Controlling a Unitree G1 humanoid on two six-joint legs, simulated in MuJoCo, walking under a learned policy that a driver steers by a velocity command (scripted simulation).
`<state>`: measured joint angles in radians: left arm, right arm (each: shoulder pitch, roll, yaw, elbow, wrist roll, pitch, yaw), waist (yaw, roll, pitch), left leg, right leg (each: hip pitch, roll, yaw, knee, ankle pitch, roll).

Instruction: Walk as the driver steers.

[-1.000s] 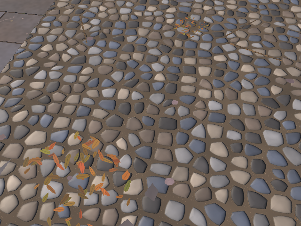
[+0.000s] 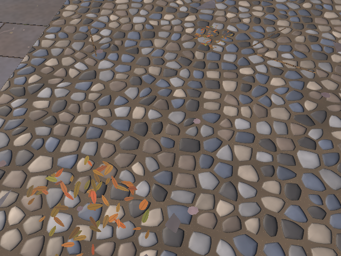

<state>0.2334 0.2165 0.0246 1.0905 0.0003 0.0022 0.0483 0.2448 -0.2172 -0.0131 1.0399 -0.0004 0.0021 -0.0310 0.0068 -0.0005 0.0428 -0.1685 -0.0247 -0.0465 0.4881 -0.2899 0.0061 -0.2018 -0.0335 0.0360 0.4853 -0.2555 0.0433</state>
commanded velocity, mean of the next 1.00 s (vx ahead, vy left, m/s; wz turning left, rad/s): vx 0.29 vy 0.00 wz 0.00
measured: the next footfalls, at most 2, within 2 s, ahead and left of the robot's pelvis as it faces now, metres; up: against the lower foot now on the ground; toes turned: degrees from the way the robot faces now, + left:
left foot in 0.88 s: +0.43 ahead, +0.09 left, +0.00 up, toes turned +2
right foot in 1.40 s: +0.74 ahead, -0.15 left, +0.00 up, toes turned -3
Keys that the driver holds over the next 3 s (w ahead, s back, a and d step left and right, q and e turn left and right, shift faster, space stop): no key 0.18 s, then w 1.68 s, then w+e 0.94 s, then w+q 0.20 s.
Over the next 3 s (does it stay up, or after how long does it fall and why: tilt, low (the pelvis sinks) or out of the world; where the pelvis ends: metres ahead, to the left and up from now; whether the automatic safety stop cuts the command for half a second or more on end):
stays up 1.44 -0.15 -0.01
